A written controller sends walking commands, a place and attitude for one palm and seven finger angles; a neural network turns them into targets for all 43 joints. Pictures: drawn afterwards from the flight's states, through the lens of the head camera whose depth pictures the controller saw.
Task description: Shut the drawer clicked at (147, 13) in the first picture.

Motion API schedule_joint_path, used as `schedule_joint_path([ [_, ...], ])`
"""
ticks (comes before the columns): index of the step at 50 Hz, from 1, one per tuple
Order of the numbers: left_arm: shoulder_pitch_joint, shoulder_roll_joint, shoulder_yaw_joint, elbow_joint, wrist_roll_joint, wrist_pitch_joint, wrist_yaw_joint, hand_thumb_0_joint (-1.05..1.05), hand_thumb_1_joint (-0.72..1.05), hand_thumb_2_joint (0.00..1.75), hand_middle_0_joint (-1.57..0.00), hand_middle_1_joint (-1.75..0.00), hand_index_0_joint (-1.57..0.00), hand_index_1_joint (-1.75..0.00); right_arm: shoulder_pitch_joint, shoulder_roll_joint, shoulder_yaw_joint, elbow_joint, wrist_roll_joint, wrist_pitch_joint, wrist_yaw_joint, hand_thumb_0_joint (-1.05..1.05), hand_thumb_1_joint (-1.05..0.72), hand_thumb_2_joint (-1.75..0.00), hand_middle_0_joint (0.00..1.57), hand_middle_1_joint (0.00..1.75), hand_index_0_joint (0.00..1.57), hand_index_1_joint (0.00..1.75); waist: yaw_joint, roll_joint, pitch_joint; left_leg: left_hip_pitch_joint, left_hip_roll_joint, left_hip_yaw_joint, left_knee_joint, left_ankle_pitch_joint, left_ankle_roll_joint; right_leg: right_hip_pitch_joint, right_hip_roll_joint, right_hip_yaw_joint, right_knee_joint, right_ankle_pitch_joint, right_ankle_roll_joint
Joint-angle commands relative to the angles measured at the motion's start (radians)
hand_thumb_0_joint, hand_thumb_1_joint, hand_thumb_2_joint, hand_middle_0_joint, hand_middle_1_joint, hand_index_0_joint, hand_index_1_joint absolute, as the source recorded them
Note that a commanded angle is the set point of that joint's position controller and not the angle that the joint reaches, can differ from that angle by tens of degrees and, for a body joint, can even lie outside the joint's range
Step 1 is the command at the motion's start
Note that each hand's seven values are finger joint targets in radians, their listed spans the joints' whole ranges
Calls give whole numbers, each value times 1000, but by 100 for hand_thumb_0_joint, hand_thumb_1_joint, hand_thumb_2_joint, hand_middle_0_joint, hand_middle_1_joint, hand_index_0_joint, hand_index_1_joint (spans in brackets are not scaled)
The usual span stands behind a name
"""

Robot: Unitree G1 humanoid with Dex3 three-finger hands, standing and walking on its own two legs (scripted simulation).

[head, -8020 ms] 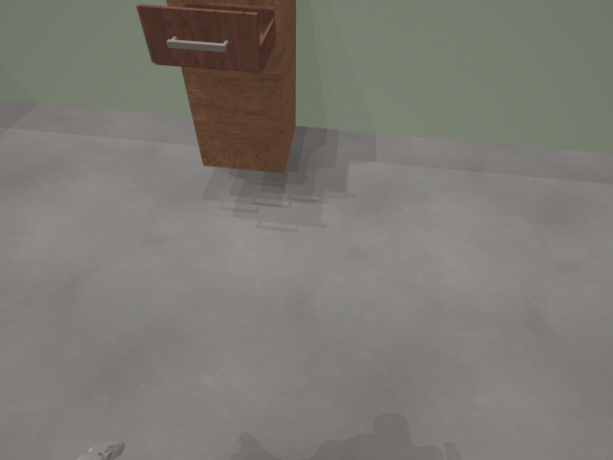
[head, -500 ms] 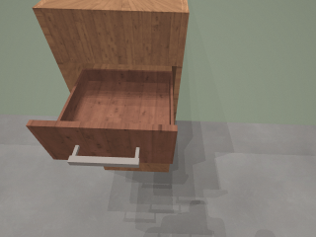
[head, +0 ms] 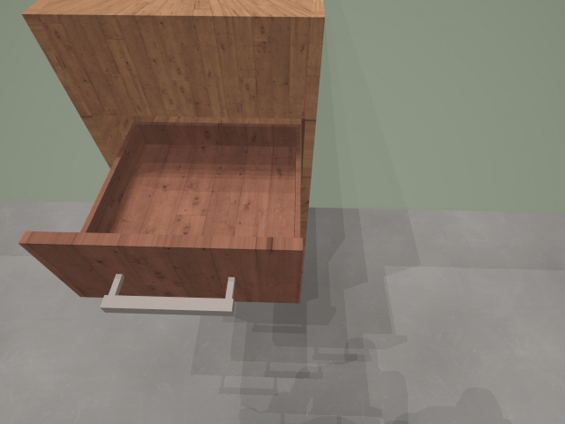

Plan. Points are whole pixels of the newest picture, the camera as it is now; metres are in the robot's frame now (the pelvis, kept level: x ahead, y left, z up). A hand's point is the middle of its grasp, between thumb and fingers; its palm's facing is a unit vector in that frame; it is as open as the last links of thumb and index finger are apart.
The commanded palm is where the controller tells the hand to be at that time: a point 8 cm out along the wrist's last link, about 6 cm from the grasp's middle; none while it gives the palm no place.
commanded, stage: come to a stop and stand still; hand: left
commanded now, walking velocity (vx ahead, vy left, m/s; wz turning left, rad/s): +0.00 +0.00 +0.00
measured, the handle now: (171, 293) +0.29 +0.20 -0.01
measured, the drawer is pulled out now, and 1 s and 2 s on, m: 0.28 0.28 0.28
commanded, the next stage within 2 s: look again from close up in 1.14 s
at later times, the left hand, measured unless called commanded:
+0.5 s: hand out of the picture +0.00 +0.23 -0.17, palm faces -0.01 -0.98 -0.18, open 7.4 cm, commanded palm none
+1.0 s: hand out of the picture -0.06 +0.24 -0.18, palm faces +0.02 -0.99 -0.13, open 7.4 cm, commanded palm none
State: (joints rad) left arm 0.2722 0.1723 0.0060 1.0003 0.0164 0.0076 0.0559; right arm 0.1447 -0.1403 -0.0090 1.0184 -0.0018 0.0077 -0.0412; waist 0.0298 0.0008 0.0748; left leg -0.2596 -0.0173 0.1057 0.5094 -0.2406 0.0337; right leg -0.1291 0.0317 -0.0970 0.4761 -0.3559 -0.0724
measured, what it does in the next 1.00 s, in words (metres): shifts its weight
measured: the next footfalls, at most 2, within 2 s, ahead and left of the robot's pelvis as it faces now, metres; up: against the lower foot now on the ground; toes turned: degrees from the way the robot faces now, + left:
none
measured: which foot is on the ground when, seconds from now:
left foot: down 0.00-1.00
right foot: down 0.00-1.00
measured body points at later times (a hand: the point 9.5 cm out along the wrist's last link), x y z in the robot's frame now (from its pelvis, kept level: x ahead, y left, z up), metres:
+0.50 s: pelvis -0.05 +0.05 +0.00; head -0.04 +0.07 +0.45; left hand +0.00 +0.28 -0.16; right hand -0.04 -0.18 -0.15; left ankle -0.01 +0.11 -0.74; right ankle -0.06 -0.06 -0.74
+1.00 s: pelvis -0.02 +0.09 +0.00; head -0.02 +0.11 +0.45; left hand -0.06 +0.29 -0.17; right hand +0.00 -0.15 -0.14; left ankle -0.01 +0.11 -0.74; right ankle -0.06 -0.06 -0.74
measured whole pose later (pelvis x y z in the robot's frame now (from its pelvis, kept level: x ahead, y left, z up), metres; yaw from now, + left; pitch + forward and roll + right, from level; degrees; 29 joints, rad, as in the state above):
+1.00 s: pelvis -0.02 +0.09 +0.00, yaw +0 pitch +0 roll -1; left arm 0.36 0.15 -0.03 1.08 0.02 0.01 0.04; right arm 0.27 -0.16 0.01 1.09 0.00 -0.03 -0.03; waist 0.02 -0.04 0.01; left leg -0.21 -0.10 0.08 0.41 -0.20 0.14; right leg -0.13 -0.05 -0.05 0.41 -0.28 0.04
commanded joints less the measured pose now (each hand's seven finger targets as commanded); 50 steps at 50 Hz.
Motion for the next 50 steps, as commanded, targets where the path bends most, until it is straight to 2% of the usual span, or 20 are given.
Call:
schedule_joint_path([
  [1,105,112,11,-37,-3,-12,5,0,90,90,-20,-30,-20,-30,80,-83,-18,-32,3,0,2,0,-90,-90,20,30,20,30,-21,-136,-144,55,92,-94,11,190,-17,58,-256,194,-38,781,13],
  [2,111,114,19,-64,11,-40,40,0,90,90,-20,-30,-20,-30,65,-161,-39,-116,-5,-22,5,0,-90,-90,20,30,20,30,-53,-60,-92,58,72,-37,139,164,-24,-46,-230,263,2,1238,92],
  [3,91,189,38,-117,12,-48,30,0,90,90,-20,-30,-20,-30,123,-112,-35,-124,-8,-6,17,0,-90,-90,20,30,20,30,-59,-132,-150,-82,33,-69,210,-71,7,76,-263,224,41,1180,71],
  [4,85,182,35,-119,12,-46,21,0,90,90,-20,-30,-20,-30,79,-104,-30,-126,-15,2,25,0,-90,-90,20,30,20,30,-35,-86,-136,-90,26,-58,222,-108,6,61,-291,247,28,1135,16],
  [5,96,172,37,-127,13,-49,19,0,90,90,-20,-30,-20,-30,81,-91,-28,-143,-9,7,26,0,-90,-90,20,30,20,30,-38,-138,-139,-113,38,-77,245,-141,7,55,-294,241,10,1018,-24],
  [7,87,161,32,-144,15,-50,14,0,90,90,-20,-30,-20,-30,70,-82,-24,-164,-6,2,28,0,-90,-90,20,30,20,30,-43,-107,-93,-121,35,-87,232,-154,3,20,-280,226,1,937,-87],
  [8,84,161,29,-148,14,-47,11,0,90,90,-20,-30,-20,-30,78,-84,-22,-161,-5,0,27,0,-90,-90,20,30,20,30,-44,-105,-89,-94,30,-79,193,-140,1,5,-262,212,6,904,-86],
  [9,56,160,27,-157,11,-42,9,0,90,90,-20,-30,-20,-30,109,-80,-21,-146,-7,1,28,0,-90,-90,20,30,20,30,-60,-94,-78,-34,24,-52,134,-83,-3,-40,-246,193,20,836,-78],
  [11,32,152,17,-164,1,-33,4,0,90,90,-20,-30,-20,-30,155,-99,-18,-121,-9,-3,27,0,-90,-90,20,30,20,30,-71,-56,-49,65,50,-95,46,64,7,-148,-194,174,16,523,-33],
  [12,37,139,15,-163,-1,-25,1,0,90,90,-20,-30,-20,-30,146,-117,-17,-121,-12,-7,26,0,-90,-90,20,30,20,30,-56,8,-26,57,94,-142,19,117,21,-183,-163,166,-10,328,-9],
  [13,49,133,14,-162,-2,-20,0,0,90,90,-20,-30,-20,-30,130,-128,-13,-126,-16,-7,25,0,-90,-90,20,30,20,30,-38,30,18,-8,120,-181,-14,69,35,-180,-136,170,-54,168,9],
  [14,46,132,14,-153,-2,-11,-2,0,90,90,-20,-30,-20,-30,119,-134,-10,-121,-19,-12,25,0,-90,-90,20,30,20,30,-29,102,51,-62,128,-223,-60,46,47,-158,-115,156,-48,83,16],
  [15,49,133,12,-141,-2,-6,-3,0,90,90,-20,-30,-20,-30,109,-137,-5,-119,-20,-11,26,0,-90,-90,20,30,20,30,-20,109,84,-124,131,-262,-103,-28,57,-132,-97,139,-49,-3,18],
  [18,63,127,12,-128,1,-4,-11,0,90,90,-20,-30,-20,-30,123,-153,-5,-123,-22,-11,28,0,-90,-90,20,30,20,30,-16,29,88,-172,112,-262,-155,-225,45,-117,-97,156,-85,-109,8],
  [19,60,131,13,-129,0,-3,-15,0,90,90,-20,-30,-20,-30,131,-152,-6,-116,-24,-14,28,0,-90,-90,20,30,20,30,-14,50,66,-154,113,-260,-172,-232,44,-116,-103,156,-84,-114,4],
  [25,76,108,11,-112,3,-3,-22,0,90,90,-20,-30,-20,-30,163,-168,-10,-95,-20,-24,25,0,-90,-90,20,30,20,30,-11,41,-41,-105,147,-332,-257,-294,63,-83,-78,108,-27,-61,25],
  [32,109,86,-3,-48,2,-10,-21,0,90,90,-20,-30,-20,-30,184,-147,-8,-42,-10,-34,23,0,-90,-90,20,30,20,30,-13,15,-16,-68,148,-331,-278,-232,62,-93,-92,115,-61,8,29],
  [42,154,66,-16,29,0,-18,-10,0,90,90,-20,-30,-20,-30,203,-128,0,30,0,-51,14,0,-90,-90,20,30,20,30,-22,-4,-37,81,144,-287,-228,100,55,-102,-117,113,-97,107,47],
  [45,163,62,-17,45,-1,-17,-7,0,90,90,-20,-30,-20,-30,195,-127,1,43,1,-54,10,0,-90,-90,20,30,20,30,-20,24,-34,113,147,-283,-225,172,52,-107,-119,106,-97,108,52],
  [50,165,56,-16,61,0,-15,-4,0,90,90,-20,-30,-20,-30,189,-121,2,56,1,-54,7,0,-90,-90,20,30,20,30,-21,3,-17,124,142,-269,-215,229,46,-98,-127,109,-108,127,55],
])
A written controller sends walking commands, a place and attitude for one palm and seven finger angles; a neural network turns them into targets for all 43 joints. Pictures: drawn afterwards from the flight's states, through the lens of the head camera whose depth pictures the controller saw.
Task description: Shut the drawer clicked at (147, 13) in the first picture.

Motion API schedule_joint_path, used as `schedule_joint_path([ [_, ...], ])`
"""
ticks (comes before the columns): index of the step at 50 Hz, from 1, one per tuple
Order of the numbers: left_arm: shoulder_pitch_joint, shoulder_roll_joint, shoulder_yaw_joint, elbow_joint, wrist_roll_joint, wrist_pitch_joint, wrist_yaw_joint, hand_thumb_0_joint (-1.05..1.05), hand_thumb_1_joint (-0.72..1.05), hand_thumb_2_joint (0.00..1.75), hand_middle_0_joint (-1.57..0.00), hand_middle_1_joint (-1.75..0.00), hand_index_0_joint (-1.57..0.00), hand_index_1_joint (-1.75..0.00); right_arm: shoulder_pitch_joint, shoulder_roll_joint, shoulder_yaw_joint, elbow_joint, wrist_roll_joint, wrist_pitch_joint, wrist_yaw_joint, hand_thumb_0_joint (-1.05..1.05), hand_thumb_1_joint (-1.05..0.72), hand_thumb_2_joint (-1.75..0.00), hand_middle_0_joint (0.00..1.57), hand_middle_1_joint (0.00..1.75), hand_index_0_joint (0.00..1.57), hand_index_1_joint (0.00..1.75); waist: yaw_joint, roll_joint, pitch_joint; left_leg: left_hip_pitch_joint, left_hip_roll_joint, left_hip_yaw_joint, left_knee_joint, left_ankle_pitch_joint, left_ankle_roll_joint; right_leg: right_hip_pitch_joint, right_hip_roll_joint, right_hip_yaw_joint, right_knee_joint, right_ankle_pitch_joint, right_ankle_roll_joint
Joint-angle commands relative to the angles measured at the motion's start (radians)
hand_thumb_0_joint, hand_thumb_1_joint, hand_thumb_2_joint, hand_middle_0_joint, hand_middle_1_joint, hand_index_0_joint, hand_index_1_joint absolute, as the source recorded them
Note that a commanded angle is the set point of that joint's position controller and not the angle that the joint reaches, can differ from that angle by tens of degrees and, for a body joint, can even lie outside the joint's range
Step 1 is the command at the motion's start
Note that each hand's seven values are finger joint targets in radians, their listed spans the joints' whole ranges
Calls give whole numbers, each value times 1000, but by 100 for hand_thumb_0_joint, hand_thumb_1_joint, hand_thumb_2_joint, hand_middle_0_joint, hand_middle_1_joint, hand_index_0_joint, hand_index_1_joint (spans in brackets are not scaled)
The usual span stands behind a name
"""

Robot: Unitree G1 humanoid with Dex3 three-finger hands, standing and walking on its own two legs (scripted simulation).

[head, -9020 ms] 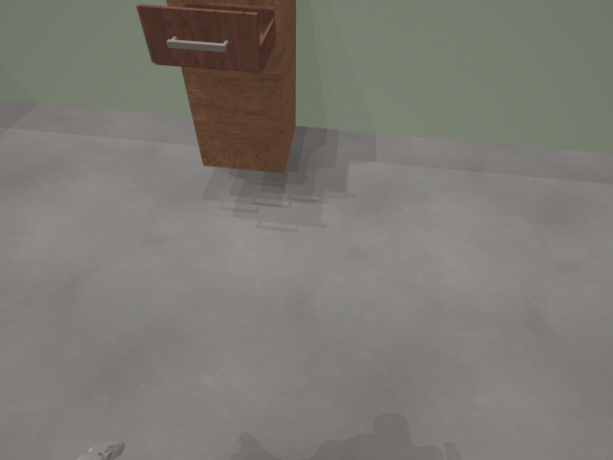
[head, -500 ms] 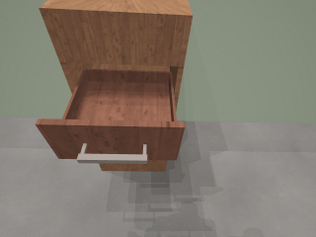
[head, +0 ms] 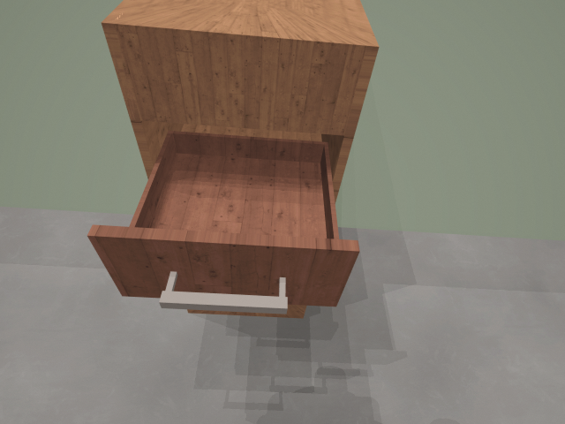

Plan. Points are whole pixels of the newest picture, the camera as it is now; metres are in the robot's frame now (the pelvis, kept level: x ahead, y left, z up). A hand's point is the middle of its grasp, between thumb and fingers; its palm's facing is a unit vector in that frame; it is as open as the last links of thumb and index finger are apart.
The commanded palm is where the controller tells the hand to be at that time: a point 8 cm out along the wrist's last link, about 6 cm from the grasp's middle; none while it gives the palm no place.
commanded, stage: come to a stop and stand still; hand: left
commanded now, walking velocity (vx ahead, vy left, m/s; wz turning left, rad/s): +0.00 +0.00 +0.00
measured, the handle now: (226, 291) +0.31 +0.12 -0.02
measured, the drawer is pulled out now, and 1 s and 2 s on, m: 0.28 0.28 0.27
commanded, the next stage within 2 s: look again from close up in 0.14 s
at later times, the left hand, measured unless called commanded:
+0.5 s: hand out of the picture +0.00 +0.17 -0.18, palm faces +0.01 -0.98 -0.18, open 7.4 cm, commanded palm none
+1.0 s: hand (158, 402) +0.15 +0.18 -0.05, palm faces +0.24 -0.94 -0.23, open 7.0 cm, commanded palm +0.09 +0.19 -0.05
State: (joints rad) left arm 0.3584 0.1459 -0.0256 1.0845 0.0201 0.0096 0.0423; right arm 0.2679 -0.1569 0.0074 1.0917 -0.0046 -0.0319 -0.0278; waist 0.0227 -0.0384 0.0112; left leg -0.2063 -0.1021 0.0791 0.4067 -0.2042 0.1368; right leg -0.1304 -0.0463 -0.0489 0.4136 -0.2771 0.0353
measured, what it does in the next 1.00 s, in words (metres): stands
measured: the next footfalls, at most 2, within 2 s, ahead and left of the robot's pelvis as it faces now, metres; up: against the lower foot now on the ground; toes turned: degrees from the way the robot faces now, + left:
none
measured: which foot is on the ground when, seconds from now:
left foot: down 0.00-1.00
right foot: down 0.00-1.00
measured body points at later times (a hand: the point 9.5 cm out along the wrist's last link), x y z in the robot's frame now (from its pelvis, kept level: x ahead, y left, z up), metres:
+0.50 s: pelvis +0.01 +0.00 +0.00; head +0.02 +0.02 +0.45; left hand +0.00 +0.22 -0.17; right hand +0.00 -0.22 -0.15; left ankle +0.01 +0.03 -0.74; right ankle -0.04 -0.15 -0.74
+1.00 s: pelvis +0.00 -0.02 -0.01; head +0.00 -0.03 +0.44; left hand +0.14 +0.23 -0.03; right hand +0.07 -0.27 -0.13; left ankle +0.01 +0.03 -0.74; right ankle +0.00 -0.13 -0.74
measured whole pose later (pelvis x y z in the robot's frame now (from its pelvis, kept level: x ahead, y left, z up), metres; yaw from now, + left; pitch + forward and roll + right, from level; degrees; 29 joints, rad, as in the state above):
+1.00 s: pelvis +0.00 -0.02 -0.01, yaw +2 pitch +1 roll +1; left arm 0.50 0.22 0.00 0.12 -0.12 -0.03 0.15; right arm 0.36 -0.24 0.00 0.86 0.03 -0.27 -0.03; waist -0.03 0.00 -0.03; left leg -0.28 -0.13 0.06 0.48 -0.22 0.10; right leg -0.31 -0.03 -0.05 0.62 -0.37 -0.02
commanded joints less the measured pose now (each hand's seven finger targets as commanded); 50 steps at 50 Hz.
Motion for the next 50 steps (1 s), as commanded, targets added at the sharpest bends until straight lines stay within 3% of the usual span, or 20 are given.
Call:
schedule_joint_path([
  [1,77,83,14,-22,-5,-15,10,0,90,90,-20,-30,-20,-30,67,-107,-14,-15,4,-14,-7,0,-90,-90,20,30,20,30,-14,49,53,73,227,-241,-116,193,-61,-99,-50,58,-44,42,-51],
  [9,57,86,21,-26,-3,-10,10,0,90,90,-20,-30,-20,-30,67,-104,-16,-7,5,-15,-9,0,-90,-90,20,30,20,30,-11,45,70,60,226,-250,-134,179,-67,-87,-49,54,-45,36,-48],
  [16,52,88,25,-23,-6,-7,12,0,90,90,-20,-30,-20,-30,82,-104,-20,7,4,-15,-14,0,-90,-90,20,30,20,30,-12,68,28,126,239,-257,-133,270,-89,-96,-46,52,-27,19,-46],
  [21,48,87,25,-22,-6,-10,11,0,90,90,-20,-30,-20,-30,83,-98,-20,16,5,-15,-10,0,-90,-90,20,30,20,30,-11,20,49,87,227,-239,-130,220,-79,-72,-57,59,-50,56,-51],
  [29,52,87,25,-15,-8,-7,12,0,90,90,-20,-30,-20,-30,95,-90,-20,34,7,-13,-10,0,-90,-90,20,30,20,30,-10,53,60,92,229,-242,-153,175,-84,-85,-50,58,-46,32,-48],
  [37,65,75,23,-8,-5,-14,11,0,90,90,-20,-30,-20,-30,91,-81,-21,40,6,-14,-5,0,-90,-90,20,30,20,30,-13,13,67,69,215,-218,-146,91,-70,-82,-64,72,-67,61,-52],
  [40,66,74,22,-11,-6,-16,11,0,90,90,-20,-30,-20,-30,92,-78,-19,42,7,-16,-5,0,-90,-90,20,30,20,30,-14,26,63,70,210,-211,-133,129,-69,-78,-64,76,-70,77,-55],
  [41,48,94,11,7,15,-48,41,0,90,90,-20,-30,-20,-30,48,-135,-4,-49,2,-10,0,0,-90,-90,20,30,20,30,-27,47,106,-14,223,-213,30,518,-116,-105,-63,70,-19,173,-49],
  [42,-575,330,158,-1531,-159,-228,51,0,90,90,-22,-32,-22,-32,111,-304,-64,-403,45,-144,-22,0,-90,-90,20,30,20,30,-153,256,-419,426,173,-254,-13,509,-204,-199,53,-27,109,172,-36],
  [43,-234,252,100,-1374,-92,-172,88,0,90,90,-24,-34,-24,-34,15,-212,1,-338,39,-255,-34,0,-90,-90,20,30,20,30,-60,402,-423,456,244,-282,-108,525,-254,-279,49,20,286,-83,-70],
  [44,-140,205,58,-1261,-94,-121,142,0,90,90,-26,-37,-26,-37,17,-206,-21,-268,39,-295,-34,0,-90,-90,20,30,20,30,-62,365,-340,323,229,-292,-142,364,-294,-314,42,31,319,-148,-58],
  [45,136,-7,-46,-1044,-121,-34,138,0,90,90,-28,-39,-28,-39,30,-170,-23,-250,43,-290,-14,0,-90,-90,20,30,20,30,-56,218,-174,198,207,-272,-142,232,-271,-343,31,20,332,-126,-58],
  [46,51,-59,-119,-1220,-167,-49,118,0,90,90,-30,-41,-30,-41,32,-194,-31,-332,54,-291,-5,0,-90,-90,20,30,20,30,-65,196,-85,118,195,-247,-102,183,-223,-348,22,2,299,-126,-49],
  [48,49,-48,-111,-1233,-160,-128,80,0,90,90,-34,-45,-34,-45,-17,-222,-42,-395,42,-325,-4,0,-90,-90,20,30,20,30,-80,21,-23,-2,153,-195,37,20,-154,-341,42,-35,172,-113,-58],
  [49,106,-66,-113,-1179,-165,-162,59,0,90,90,-36,-47,-36,-47,-19,-226,-47,-438,37,-329,4,0,-90,-90,20,30,20,30,-94,-76,-37,-69,130,-183,110,-36,-132,-343,44,-46,126,-104,-58],
  [50,147,-77,-94,-1114,-168,-206,34,0,90,90,-38,-50,-38,-50,-26,-232,-56,-466,26,-322,12,0,-90,-90,20,30,20,30,-86,-183,-22,-150,117,-184,171,-75,-131,-386,47,-44,123,-108,-60],
])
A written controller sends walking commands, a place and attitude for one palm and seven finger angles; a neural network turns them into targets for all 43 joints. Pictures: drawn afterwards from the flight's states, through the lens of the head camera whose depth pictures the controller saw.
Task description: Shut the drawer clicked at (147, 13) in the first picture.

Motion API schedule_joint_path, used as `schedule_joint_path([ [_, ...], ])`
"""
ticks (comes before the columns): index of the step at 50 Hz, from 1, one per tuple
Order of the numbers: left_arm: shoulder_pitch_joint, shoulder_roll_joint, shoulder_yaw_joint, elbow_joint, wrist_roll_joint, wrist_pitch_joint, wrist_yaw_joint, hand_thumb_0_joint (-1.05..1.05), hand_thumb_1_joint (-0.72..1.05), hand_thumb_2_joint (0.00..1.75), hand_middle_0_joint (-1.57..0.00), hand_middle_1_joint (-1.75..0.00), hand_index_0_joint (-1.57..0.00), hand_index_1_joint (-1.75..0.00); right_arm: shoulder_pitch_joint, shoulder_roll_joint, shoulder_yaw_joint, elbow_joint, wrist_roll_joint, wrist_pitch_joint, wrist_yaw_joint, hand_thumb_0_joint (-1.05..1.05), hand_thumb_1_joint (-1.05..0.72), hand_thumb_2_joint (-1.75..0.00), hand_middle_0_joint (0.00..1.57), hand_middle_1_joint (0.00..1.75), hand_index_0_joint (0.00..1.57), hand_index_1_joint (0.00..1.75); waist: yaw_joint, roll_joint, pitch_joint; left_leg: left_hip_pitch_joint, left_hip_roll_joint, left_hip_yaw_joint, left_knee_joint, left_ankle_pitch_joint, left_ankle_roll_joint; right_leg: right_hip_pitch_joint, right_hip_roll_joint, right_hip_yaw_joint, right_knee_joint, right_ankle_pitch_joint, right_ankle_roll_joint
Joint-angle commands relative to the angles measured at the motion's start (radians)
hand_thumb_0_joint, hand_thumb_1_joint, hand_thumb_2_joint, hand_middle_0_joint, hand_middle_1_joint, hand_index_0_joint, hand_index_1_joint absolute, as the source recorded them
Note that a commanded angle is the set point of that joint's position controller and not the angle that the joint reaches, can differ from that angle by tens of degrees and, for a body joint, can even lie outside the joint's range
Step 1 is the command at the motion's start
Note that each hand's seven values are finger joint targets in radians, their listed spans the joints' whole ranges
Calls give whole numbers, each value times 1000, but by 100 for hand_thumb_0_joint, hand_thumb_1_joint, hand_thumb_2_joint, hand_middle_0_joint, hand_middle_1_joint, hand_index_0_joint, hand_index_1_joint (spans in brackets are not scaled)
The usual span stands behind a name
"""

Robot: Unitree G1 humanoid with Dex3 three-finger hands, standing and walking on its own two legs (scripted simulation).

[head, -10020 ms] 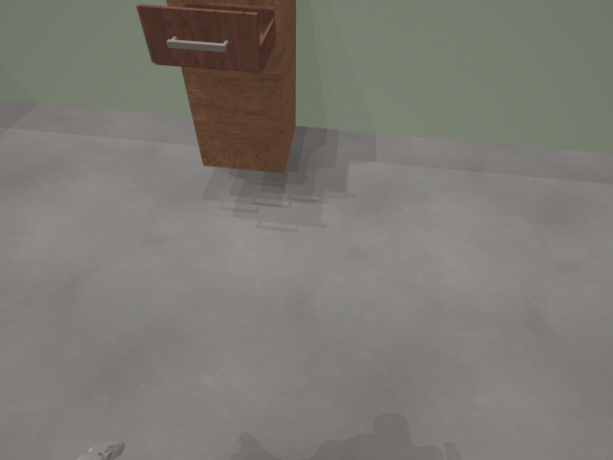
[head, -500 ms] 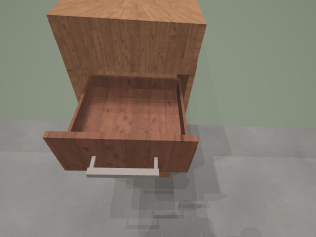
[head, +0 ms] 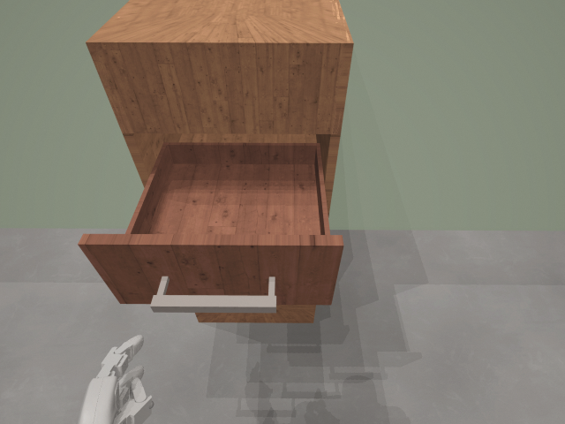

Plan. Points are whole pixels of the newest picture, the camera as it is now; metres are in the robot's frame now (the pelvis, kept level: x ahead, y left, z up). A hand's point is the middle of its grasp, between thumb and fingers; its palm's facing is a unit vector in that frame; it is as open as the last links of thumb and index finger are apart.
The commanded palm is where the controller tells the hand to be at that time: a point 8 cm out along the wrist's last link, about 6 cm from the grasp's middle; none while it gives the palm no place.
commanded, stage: raise the hand and make a fist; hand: left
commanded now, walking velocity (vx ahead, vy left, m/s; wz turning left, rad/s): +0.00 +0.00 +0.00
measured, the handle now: (216, 293) +0.32 +0.12 -0.01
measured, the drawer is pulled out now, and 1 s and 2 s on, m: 0.28 0.27 0.27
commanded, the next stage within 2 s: bring the fist close to the handle in 1.72 s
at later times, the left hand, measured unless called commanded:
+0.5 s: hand (202, 399) +0.16 +0.11 +0.00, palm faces +0.01 -1.00 -0.04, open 4.6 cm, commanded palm +0.12 +0.18 +0.01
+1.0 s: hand (194, 396) +0.15 +0.11 +0.06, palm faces +0.03 -1.00 +0.00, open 3.1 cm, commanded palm +0.11 +0.15 +0.06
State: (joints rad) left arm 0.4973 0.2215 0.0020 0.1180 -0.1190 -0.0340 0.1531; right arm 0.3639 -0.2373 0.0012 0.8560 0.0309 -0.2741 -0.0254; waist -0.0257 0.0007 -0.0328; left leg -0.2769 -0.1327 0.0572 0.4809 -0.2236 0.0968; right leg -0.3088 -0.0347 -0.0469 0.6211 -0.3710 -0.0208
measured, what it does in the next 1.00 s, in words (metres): stands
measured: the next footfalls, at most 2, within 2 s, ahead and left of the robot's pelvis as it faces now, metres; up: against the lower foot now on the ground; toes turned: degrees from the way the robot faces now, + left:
none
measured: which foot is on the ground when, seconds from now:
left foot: down 0.00-1.00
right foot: down 0.00-1.00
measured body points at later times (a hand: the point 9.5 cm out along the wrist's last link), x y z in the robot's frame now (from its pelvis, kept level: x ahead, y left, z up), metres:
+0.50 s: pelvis -0.01 -0.06 -0.06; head +0.02 -0.07 +0.39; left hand +0.16 +0.16 +0.01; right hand +0.21 -0.25 -0.12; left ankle +0.02 +0.04 -0.73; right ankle +0.01 -0.11 -0.73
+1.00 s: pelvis +0.01 -0.03 -0.05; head +0.02 -0.04 +0.40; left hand +0.15 +0.16 +0.06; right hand +0.22 -0.25 -0.09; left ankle +0.02 +0.04 -0.73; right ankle +0.01 -0.11 -0.73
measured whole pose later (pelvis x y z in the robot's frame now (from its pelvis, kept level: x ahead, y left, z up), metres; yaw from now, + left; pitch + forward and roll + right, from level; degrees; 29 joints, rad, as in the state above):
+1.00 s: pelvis +0.01 -0.03 -0.05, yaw +1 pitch +9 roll -2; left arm 0.78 0.15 -0.03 -0.41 -0.21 -0.37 -0.14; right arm 0.22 -0.23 -0.02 0.47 0.05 -0.22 -0.02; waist 0.02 0.05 -0.14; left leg -0.65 -0.05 0.02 0.95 -0.46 0.07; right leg -0.61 0.05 -0.10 0.91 -0.46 -0.07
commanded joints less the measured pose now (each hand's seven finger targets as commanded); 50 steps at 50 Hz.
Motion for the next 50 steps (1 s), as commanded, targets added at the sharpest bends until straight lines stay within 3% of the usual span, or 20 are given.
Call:
schedule_joint_path([
  [1,96,-154,-83,-89,-44,-219,-115,0,90,90,-40,-52,-40,-52,-157,-154,-56,-265,-15,-70,15,0,-90,-90,20,30,20,30,-8,-286,9,-158,140,-158,148,-72,-90,-248,39,-47,-46,-35,-4],
  [2,185,-141,-34,-51,-65,-276,-165,0,90,90,-42,-54,-42,-54,-188,-155,-59,-293,-16,-56,23,0,-90,-90,20,30,20,30,24,-276,-23,-231,131,-149,183,-81,-100,-278,42,-52,13,-42,-10],
  [3,231,-80,41,-32,-104,-342,-218,0,90,90,-44,-56,-44,-56,-226,-144,-69,-316,-8,-39,28,0,-90,-90,20,30,20,30,45,-354,11,-339,127,-143,203,-196,-120,-322,40,-47,35,-176,-8],
  [4,247,-58,57,-25,-115,-402,-260,0,90,90,-46,-58,-46,-58,-245,-145,-73,-341,2,-31,34,0,-90,-90,20,30,20,30,63,-335,35,-402,115,-114,231,-221,-119,-334,40,-18,50,-219,-18],
  [5,180,-108,-10,-84,-128,-470,-302,0,90,90,-48,-60,-48,-60,-274,-147,-68,-385,-4,-33,39,0,-90,-90,20,30,20,30,42,-297,36,-450,108,-100,280,-250,-106,-379,36,4,88,-259,-17],
  [8,-4,88,112,-403,-85,-656,-336,0,90,90,-54,-67,-54,-67,-275,-120,-77,-443,-21,-46,42,0,-90,-90,20,30,20,30,60,106,-171,-425,109,-80,376,-220,-84,-404,32,75,206,-236,-41],
  [9,-41,165,157,-489,-68,-692,-313,0,90,90,-56,-69,-56,-69,-256,-124,-77,-435,-25,-43,45,0,-90,-90,20,30,20,30,63,208,-210,-416,119,-93,395,-211,-87,-433,42,74,254,-198,-48],
  [10,-24,152,148,-548,-63,-699,-290,0,90,90,-58,-71,-58,-71,-264,-120,-71,-464,-27,-34,41,0,-90,-90,20,30,20,30,59,256,-250,-382,129,-114,385,-223,-85,-444,46,64,274,-181,-52],
  [13,-5,87,132,-541,-92,-652,-249,0,90,90,-64,-78,-64,-78,-256,-98,-56,-486,-11,-9,28,0,-90,-90,20,30,20,30,17,192,-194,-428,125,-129,412,-262,-66,-444,47,91,229,-198,-44],
  [16,2,36,91,-455,-129,-551,-289,0,90,90,-70,-84,-70,-84,-247,-110,-43,-499,7,10,15,0,-90,-90,20,30,20,30,-21,32,-137,-514,115,-107,467,-280,-56,-404,27,171,114,-311,-11],
  [19,44,48,79,-385,-153,-439,-377,0,90,90,-76,-91,-76,-91,-238,-117,-34,-512,29,14,-6,0,-90,-90,20,30,20,30,-23,-75,-149,-538,114,-99,496,-259,-52,-317,-11,261,32,-290,46],
  [22,75,112,143,-428,-165,-359,-435,0,90,90,-82,-97,-82,-97,-228,-110,-31,-522,35,27,-26,0,-90,-90,20,30,20,30,4,-105,-215,-527,116,-108,488,-177,-53,-179,-50,286,40,-64,88],
  [24,120,151,217,-432,-166,-332,-427,0,90,90,-86,-101,-86,-101,-244,-99,-32,-509,30,37,-33,0,-90,-90,20,30,20,30,28,-96,-238,-513,118,-114,480,-113,-59,-122,-56,277,69,103,99],
  [29,236,107,267,-530,-185,-376,-362,0,90,90,-96,-112,-96,-112,-247,-65,-42,-488,22,35,-26,0,-90,-90,20,30,20,30,64,-17,-261,-425,119,-108,427,12,-71,-61,-41,191,130,418,82],
  [32,295,63,217,-562,-181,-428,-358,0,90,90,-102,-119,-102,-119,-225,-66,-52,-477,21,21,-14,0,-90,-90,20,30,20,30,48,-37,-258,-409,115,-103,418,30,-69,-58,-42,184,140,513,96],
  [35,324,15,134,-563,-173,-457,-386,0,90,90,-108,-125,-108,-125,-224,-80,-58,-480,25,4,-8,0,-90,-90,20,30,20,30,24,-70,-222,-399,114,-105,411,22,-61,-108,-36,170,126,462,103],
  [38,328,23,106,-588,-172,-468,-409,0,90,90,-114,-132,-114,-132,-221,-94,-62,-490,29,-13,-11,0,-90,-90,20,30,20,30,14,-63,-207,-376,115,-108,402,2,-54,-159,-27,159,106,330,91],
  [40,329,27,101,-622,-162,-465,-394,0,90,90,-118,-136,-118,-136,-223,-96,-63,-496,27,-13,-13,0,-90,-90,20,30,20,30,21,-57,-205,-355,116,-108,382,-4,-50,-178,-10,129,105,247,64],
  [45,321,17,49,-755,-124,-442,-307,0,90,90,-128,-147,-128,-147,-223,-89,-52,-536,20,-11,-5,0,-90,-90,20,30,20,30,40,58,-229,-276,126,-107,329,-9,-46,-231,36,32,138,75,-2],
  [50,363,-41,-39,-779,-87,-366,-260,0,90,90,-138,-158,-138,-158,-231,-89,-40,-575,23,15,12,0,-90,-90,20,30,20,30,35,8,-165,-268,141,-128,295,-35,-50,-263,52,-13,146,39,-6],
])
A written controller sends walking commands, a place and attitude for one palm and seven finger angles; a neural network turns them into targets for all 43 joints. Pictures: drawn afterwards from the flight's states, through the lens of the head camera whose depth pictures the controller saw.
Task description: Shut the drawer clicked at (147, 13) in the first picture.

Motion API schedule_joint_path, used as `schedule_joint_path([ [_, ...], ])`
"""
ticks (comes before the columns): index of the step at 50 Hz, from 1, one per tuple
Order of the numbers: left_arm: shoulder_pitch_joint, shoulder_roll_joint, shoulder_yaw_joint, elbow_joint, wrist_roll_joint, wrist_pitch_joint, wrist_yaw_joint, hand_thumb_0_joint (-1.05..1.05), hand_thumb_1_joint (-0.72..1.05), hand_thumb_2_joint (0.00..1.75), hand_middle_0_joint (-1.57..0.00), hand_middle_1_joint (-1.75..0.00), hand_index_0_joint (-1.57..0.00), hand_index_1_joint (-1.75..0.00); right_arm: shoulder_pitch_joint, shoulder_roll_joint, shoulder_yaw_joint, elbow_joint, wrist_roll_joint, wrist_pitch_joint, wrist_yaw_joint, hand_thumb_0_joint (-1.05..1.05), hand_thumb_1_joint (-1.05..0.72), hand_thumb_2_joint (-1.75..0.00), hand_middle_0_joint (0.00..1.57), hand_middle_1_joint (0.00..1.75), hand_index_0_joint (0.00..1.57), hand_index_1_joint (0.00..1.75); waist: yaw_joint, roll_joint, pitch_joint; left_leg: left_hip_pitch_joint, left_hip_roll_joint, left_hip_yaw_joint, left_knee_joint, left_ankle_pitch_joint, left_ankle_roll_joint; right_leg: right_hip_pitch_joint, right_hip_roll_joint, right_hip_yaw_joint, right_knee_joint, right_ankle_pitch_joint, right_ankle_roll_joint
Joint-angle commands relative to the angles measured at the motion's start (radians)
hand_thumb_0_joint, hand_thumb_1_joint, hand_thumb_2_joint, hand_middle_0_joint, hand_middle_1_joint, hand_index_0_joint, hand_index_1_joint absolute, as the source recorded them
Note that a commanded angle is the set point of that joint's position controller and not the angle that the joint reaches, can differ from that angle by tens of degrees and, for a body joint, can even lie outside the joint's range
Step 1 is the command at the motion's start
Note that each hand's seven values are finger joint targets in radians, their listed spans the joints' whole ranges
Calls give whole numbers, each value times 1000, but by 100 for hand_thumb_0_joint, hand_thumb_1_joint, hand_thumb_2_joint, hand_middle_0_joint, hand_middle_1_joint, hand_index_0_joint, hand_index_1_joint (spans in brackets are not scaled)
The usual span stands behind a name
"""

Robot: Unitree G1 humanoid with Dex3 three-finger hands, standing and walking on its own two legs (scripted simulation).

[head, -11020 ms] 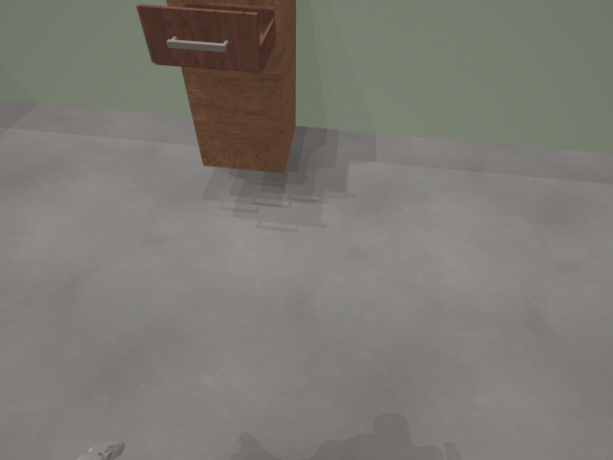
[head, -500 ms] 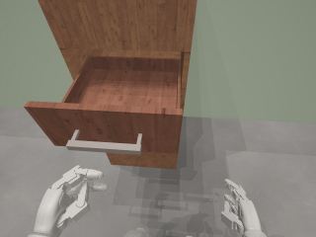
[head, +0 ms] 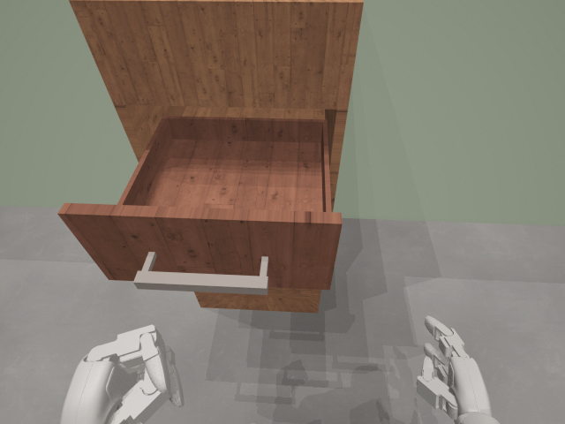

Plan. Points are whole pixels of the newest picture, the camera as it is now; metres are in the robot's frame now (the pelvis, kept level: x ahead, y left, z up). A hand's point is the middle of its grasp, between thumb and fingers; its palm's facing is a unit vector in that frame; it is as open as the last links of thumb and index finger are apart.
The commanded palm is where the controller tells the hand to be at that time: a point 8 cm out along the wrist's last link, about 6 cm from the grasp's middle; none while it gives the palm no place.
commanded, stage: raise the hand and make a fist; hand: left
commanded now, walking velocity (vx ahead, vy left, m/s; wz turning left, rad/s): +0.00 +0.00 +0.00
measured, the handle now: (204, 271) +0.33 +0.15 +0.04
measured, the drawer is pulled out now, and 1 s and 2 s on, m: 0.27 0.27 0.27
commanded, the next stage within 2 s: bring the fist close to the handle in 0.72 s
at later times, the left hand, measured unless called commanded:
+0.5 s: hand (166, 369) +0.16 +0.13 +0.13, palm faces -0.02 -1.00 +0.01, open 3.2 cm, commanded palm +0.11 +0.18 +0.14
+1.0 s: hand (177, 378) +0.16 +0.12 +0.11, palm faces +0.03 -1.00 -0.03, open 3.2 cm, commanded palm +0.12 +0.17 +0.12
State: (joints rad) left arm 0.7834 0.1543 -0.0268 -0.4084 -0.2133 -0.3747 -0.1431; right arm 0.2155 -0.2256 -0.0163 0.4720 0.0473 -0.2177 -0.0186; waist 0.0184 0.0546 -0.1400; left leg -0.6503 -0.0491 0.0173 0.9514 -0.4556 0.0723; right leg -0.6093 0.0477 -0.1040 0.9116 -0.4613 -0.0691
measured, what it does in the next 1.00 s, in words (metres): stands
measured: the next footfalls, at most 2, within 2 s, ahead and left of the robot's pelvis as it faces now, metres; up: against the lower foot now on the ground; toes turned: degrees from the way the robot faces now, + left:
none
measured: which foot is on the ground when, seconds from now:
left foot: down 0.00-1.00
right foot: down 0.00-1.00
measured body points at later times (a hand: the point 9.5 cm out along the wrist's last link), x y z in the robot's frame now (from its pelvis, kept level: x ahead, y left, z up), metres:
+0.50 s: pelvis +0.01 +0.02 +0.01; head +0.01 +0.01 +0.46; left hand +0.15 +0.18 +0.14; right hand +0.20 -0.19 -0.05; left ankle +0.01 +0.07 -0.69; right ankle +0.00 -0.08 -0.69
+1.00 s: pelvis +0.01 +0.00 +0.00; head +0.02 -0.01 +0.45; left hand +0.15 +0.18 +0.12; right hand +0.21 -0.21 -0.05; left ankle +0.01 +0.07 -0.69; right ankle +0.00 -0.08 -0.69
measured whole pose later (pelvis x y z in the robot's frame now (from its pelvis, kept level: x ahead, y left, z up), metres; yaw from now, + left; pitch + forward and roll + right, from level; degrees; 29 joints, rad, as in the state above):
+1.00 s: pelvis +0.01 +0.00 +0.00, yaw +0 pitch +7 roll -2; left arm 0.81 0.16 -0.10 -0.54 -0.14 -0.20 -0.05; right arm 0.26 -0.22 0.04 0.40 0.04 -0.15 0.01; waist 0.02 0.06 -0.13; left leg -0.59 -0.05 0.01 0.94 -0.47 0.07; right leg -0.55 0.05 -0.11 0.90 -0.48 -0.07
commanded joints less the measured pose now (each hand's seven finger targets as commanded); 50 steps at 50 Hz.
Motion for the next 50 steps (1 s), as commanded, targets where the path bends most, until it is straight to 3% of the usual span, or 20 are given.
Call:
schedule_joint_path([
  [1,76,7,-49,-270,17,-6,36,0,90,90,-140,-160,-140,-160,-82,-103,-18,-204,8,-37,10,0,-90,-90,20,30,20,30,-15,-49,-43,106,61,-93,-182,183,-25,31,-30,38,-144,117,44],
  [5,34,29,-88,-333,59,69,59,0,90,90,-140,-160,-140,-160,-83,-108,-2,-232,9,-16,11,0,-90,-90,20,30,20,30,-24,-38,10,102,69,-120,-215,106,-26,15,-30,35,-152,44,39],
  [8,22,59,-59,-370,80,107,87,0,90,90,-140,-160,-140,-160,-73,-100,6,-251,6,6,9,0,-90,-90,20,30,20,30,-10,-52,3,111,73,-129,-232,95,-32,31,-26,32,-147,35,35],
  [9,20,83,-31,-389,85,114,100,0,90,90,-140,-160,-140,-160,-79,-99,4,-253,9,11,9,0,-90,-90,20,30,20,30,3,-11,-6,124,73,-125,-237,99,-37,38,-24,34,-146,38,31],
  [12,33,44,-51,-438,69,119,111,0,90,90,-140,-160,-140,-160,-66,-89,12,-262,10,11,15,0,-90,-90,20,30,20,30,4,-22,-35,165,82,-132,-242,160,-49,52,-21,23,-139,77,32],
  [13,33,34,-62,-451,62,121,111,0,90,90,-140,-160,-140,-160,-65,-91,15,-262,11,8,18,0,-90,-90,20,30,20,30,2,-8,-28,171,84,-134,-243,172,-52,49,-21,21,-141,81,33],
  [18,60,2,-101,-432,59,148,95,0,90,90,-140,-160,-140,-160,-56,-105,11,-243,14,-9,22,0,-90,-90,20,30,20,30,-11,-59,5,170,87,-144,-248,199,-54,56,-23,18,-155,105,39],
  [21,94,18,-95,-400,82,177,86,0,90,90,-140,-160,-140,-160,-62,-104,6,-241,14,-2,23,0,-90,-90,20,30,20,30,-8,-85,30,150,78,-129,-253,208,-55,80,-27,19,-165,126,37],
  [24,128,61,-53,-440,94,187,93,0,90,90,-140,-160,-140,-160,-68,-98,-1,-248,13,8,23,0,-90,-90,20,30,20,30,14,-39,-22,169,71,-113,-245,254,-57,113,-27,25,-155,163,33],
  [29,118,43,-58,-523,70,128,120,0,90,90,-140,-160,-140,-160,-43,-88,-2,-250,9,-6,27,0,-90,-90,20,30,20,30,13,11,-62,214,78,-114,-222,353,-65,96,-22,22,-139,193,34],
  [31,149,19,-76,-513,60,104,122,0,90,90,-140,-160,-140,-160,-38,-88,-6,-243,8,-15,33,0,-90,-90,20,30,20,30,5,-15,-55,217,81,-115,-211,364,-63,77,-21,19,-139,196,38],
  [36,152,9,-109,-440,75,100,99,0,90,90,-140,-160,-140,-160,-47,-103,-9,-239,7,-17,36,0,-90,-90,20,30,20,30,-18,-75,6,149,68,-111,-202,251,-45,65,-25,31,-155,169,40],
  [38,162,22,-101,-436,84,112,89,0,90,90,-140,-160,-140,-160,-57,-103,-8,-247,7,-8,32,0,-90,-90,20,30,20,30,-12,-95,-1,130,60,-100,-201,224,-36,88,-29,44,-161,172,40],
  [44,71,66,-38,-397,81,128,98,0,90,90,-140,-160,-140,-160,-57,-97,0,-251,7,14,15,0,-90,-90,20,30,20,30,-15,-70,9,101,48,-86,-185,173,-28,81,-30,67,-177,137,39],
  [47,21,44,-29,-356,58,94,103,0,90,90,-140,-160,-140,-160,-53,-100,6,-245,3,8,12,0,-90,-90,20,30,20,30,-24,-85,9,86,44,-83,-165,149,-26,58,-30,77,-183,111,42],
  [50,-22,47,-23,-336,41,62,97,0,90,90,-140,-160,-140,-160,-44,-106,6,-233,2,-7,12,0,-90,-90,20,30,20,30,-28,-46,-23,86,41,-81,-146,152,-26,56,-33,90,-179,114,41],
])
